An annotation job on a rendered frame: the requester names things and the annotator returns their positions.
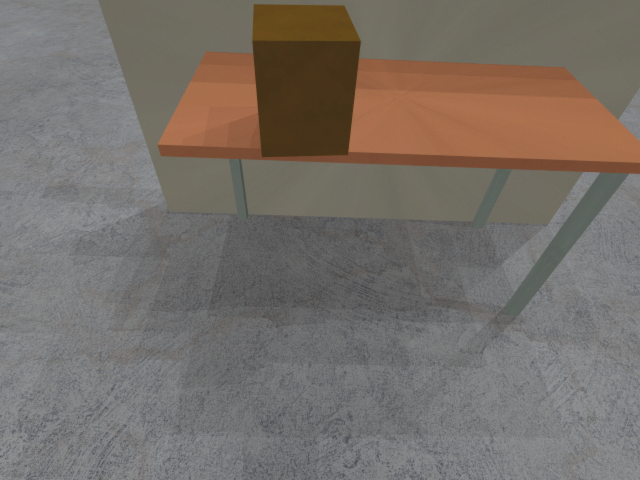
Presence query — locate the table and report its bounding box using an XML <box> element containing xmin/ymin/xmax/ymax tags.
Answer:
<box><xmin>157</xmin><ymin>52</ymin><xmax>640</xmax><ymax>316</ymax></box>

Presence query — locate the carton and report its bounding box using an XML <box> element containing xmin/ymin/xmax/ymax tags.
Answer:
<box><xmin>252</xmin><ymin>4</ymin><xmax>361</xmax><ymax>157</ymax></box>

